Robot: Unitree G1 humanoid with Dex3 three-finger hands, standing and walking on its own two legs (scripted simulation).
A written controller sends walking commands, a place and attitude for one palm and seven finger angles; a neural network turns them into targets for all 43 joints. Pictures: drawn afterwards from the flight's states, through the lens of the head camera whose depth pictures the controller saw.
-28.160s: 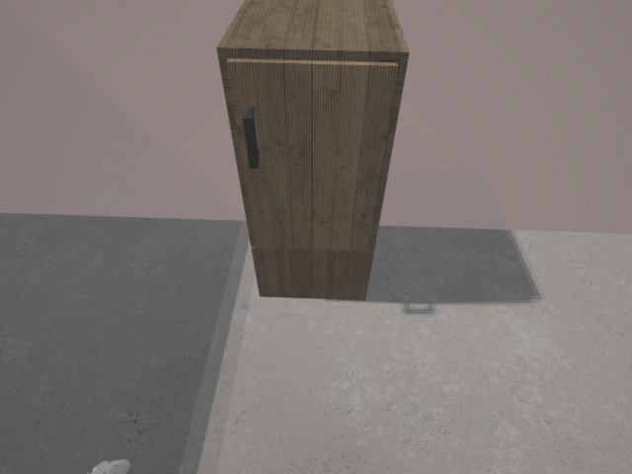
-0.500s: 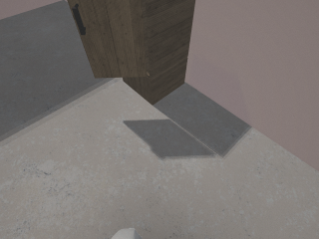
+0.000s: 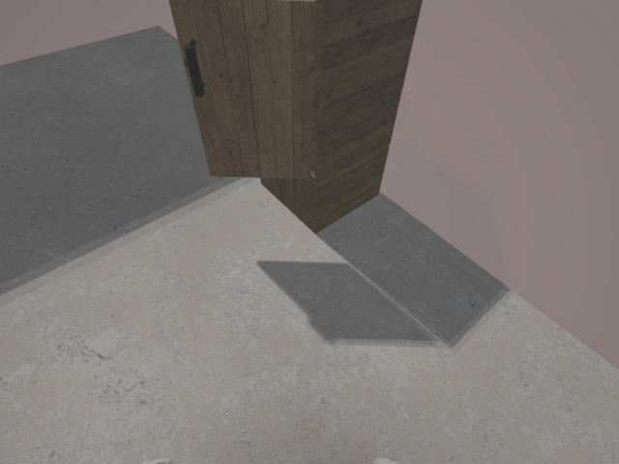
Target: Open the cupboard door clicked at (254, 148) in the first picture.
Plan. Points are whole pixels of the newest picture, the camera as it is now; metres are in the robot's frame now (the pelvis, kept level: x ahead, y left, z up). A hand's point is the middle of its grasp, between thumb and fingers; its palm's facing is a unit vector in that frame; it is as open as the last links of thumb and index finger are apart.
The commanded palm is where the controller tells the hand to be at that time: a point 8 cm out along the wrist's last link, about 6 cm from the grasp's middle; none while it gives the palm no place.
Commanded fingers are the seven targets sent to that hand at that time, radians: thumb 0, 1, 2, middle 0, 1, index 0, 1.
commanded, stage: take the last steps up to it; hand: left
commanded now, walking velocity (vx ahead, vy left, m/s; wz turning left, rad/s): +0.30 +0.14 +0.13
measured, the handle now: (196, 68) +1.08 +0.36 -0.03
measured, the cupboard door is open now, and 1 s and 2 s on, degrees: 49 49 49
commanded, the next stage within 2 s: come to a stop and stand still in 1.26 s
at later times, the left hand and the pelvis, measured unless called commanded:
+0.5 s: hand out of the picture +0.06 +0.18 -0.17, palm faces +0.22 -0.96 -0.19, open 7.3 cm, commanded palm none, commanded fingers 0.00 0.90 0.90 -0.20 -0.30 -0.20 -0.30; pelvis +0.15 +0.03 +0.00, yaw +7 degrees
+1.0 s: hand (162, 289) +0.44 +0.30 -0.16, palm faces +0.06 -0.98 -0.20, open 7.3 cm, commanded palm none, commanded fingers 0.00 0.90 0.90 -0.20 -0.30 -0.20 -0.30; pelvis +0.32 +0.11 +0.00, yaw +2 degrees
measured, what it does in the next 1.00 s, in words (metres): walks ahead: right foot, then left foot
